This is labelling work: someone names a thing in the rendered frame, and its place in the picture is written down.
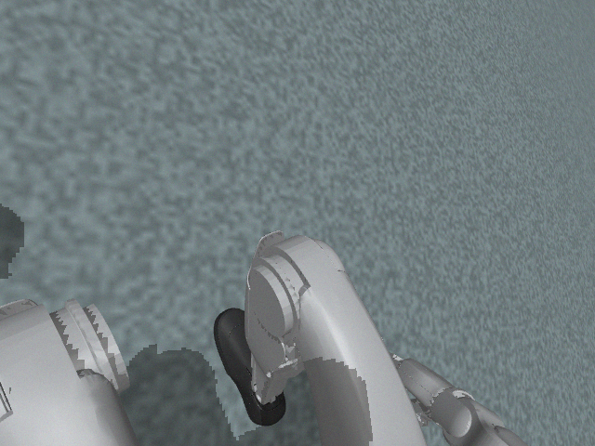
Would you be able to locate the right robot hand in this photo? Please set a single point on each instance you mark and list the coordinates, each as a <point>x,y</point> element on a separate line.
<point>423,383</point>

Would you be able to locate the right robot foot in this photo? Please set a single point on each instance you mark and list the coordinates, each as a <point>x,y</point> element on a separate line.
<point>235,354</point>

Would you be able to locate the right robot arm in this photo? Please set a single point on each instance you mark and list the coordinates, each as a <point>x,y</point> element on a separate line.
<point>465,422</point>

